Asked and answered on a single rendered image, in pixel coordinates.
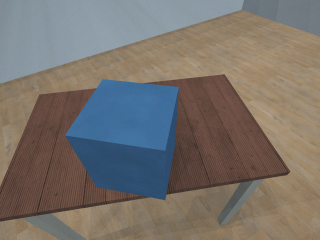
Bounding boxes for table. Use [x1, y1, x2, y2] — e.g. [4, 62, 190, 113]
[0, 74, 290, 240]

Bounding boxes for carton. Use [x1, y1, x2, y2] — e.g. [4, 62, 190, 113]
[65, 79, 179, 200]

